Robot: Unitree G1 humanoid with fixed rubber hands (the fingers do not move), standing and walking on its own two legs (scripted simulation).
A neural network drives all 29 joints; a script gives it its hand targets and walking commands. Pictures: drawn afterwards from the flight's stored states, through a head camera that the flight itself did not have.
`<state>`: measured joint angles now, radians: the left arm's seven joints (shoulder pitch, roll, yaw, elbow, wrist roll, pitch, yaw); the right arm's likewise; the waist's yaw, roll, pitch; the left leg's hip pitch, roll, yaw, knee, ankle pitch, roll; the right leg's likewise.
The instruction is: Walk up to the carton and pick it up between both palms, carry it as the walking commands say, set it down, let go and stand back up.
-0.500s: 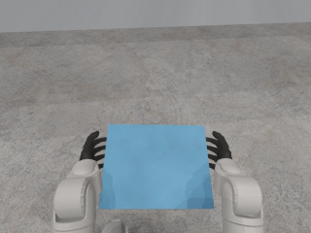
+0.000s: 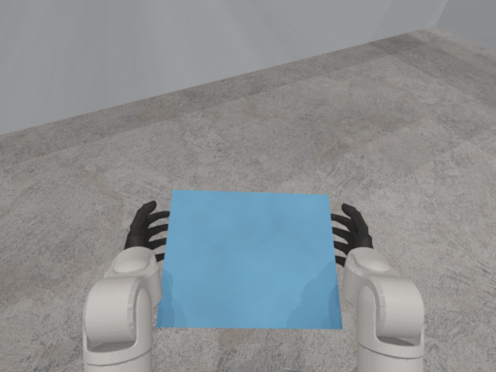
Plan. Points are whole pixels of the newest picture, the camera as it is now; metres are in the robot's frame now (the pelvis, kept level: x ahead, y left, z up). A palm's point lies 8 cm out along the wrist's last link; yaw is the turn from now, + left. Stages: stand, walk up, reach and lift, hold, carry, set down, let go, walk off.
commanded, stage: carry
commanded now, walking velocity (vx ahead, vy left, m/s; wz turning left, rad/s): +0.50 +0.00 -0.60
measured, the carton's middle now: (246, 267) +0.29 -0.01 +0.01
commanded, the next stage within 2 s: none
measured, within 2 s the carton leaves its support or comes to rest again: neither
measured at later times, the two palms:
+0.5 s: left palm (218, 105) +0.62 +0.04 +0.11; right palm (358, 135) +0.52 -0.25 +0.11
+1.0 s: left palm (297, 62) +0.91 -0.20 +0.08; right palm (402, 92) +0.76 -0.47 +0.07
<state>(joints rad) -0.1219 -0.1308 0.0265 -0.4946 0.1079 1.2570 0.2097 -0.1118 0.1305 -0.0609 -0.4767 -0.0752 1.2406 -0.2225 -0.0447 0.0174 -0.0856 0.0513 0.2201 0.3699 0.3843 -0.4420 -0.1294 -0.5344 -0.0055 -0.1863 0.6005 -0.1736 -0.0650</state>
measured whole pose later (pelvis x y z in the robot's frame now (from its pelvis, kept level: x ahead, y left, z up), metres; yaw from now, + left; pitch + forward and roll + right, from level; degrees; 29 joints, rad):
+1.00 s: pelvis +0.61 -0.21 +0.01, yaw -32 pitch +5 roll -1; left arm -0.08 -0.13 0.03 -0.46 0.08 1.19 0.22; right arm -0.08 0.13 -0.05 -0.44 -0.09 1.19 -0.21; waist 0.06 0.02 0.02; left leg -0.57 0.16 0.05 0.89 -0.34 -0.13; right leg -0.24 0.11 -0.06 0.37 -0.22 -0.11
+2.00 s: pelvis +1.03 -0.67 +0.01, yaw -65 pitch +4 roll -1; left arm -0.08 -0.13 0.02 -0.52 0.09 1.17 0.21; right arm -0.07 0.13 -0.04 -0.52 -0.07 1.19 -0.24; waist -0.01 0.01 -0.01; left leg -0.51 0.05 0.15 0.50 -0.05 -0.07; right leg -0.12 0.11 -0.01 0.36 -0.30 -0.09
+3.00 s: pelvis +1.05 -0.76 +0.00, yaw -68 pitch +3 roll +0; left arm -0.15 -0.13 0.09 -0.18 0.12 1.06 0.18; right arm -0.15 0.13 -0.09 -0.17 -0.13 1.08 -0.19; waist 0.00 0.00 -0.12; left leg -0.38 0.07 0.18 0.57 -0.23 0.02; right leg -0.24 0.01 -0.12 0.55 -0.37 -0.05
